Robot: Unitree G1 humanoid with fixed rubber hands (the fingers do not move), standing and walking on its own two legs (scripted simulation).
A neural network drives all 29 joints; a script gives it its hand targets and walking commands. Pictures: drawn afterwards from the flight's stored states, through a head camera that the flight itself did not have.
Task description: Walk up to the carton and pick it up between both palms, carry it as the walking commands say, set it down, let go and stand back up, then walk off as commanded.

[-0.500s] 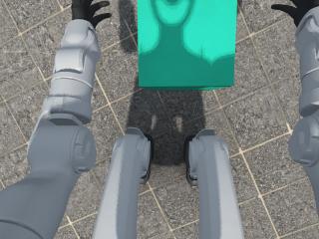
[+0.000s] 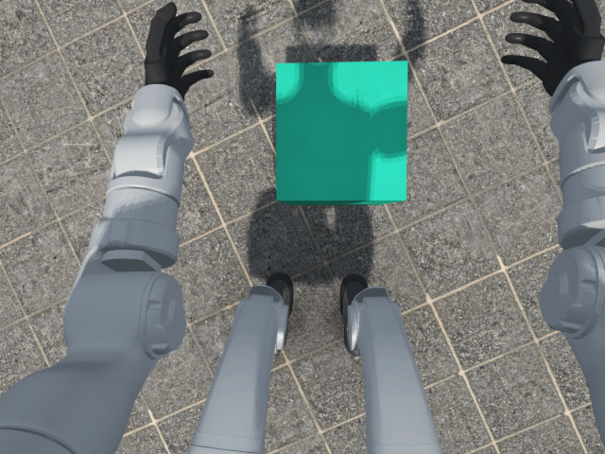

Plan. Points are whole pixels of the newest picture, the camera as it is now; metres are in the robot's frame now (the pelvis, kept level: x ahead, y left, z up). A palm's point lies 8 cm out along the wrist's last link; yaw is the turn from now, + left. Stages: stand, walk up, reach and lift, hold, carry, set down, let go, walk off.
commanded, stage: set down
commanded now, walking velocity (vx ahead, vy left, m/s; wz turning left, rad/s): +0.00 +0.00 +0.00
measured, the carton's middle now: (337, 147) +0.51 -0.04 -0.48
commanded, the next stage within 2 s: let go in 0.20 s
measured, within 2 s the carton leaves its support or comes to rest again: neither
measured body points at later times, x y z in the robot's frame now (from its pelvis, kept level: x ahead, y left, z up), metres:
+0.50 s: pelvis +0.04 +0.00 +0.07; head +0.32 -0.01 +0.42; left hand +0.46 +0.19 -0.06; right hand +0.47 -0.26 -0.05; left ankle +0.07 +0.11 -0.59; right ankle +0.07 -0.10 -0.59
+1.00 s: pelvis +0.08 +0.01 +0.14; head +0.17 +0.01 +0.58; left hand +0.29 +0.23 +0.06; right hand +0.29 -0.23 +0.05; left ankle +0.07 +0.11 -0.59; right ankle +0.07 -0.10 -0.59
